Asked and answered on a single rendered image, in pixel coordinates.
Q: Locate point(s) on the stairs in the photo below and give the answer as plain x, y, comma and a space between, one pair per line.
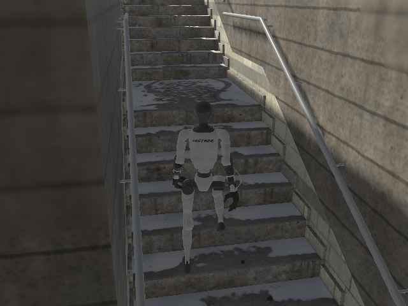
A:
172, 40
261, 259

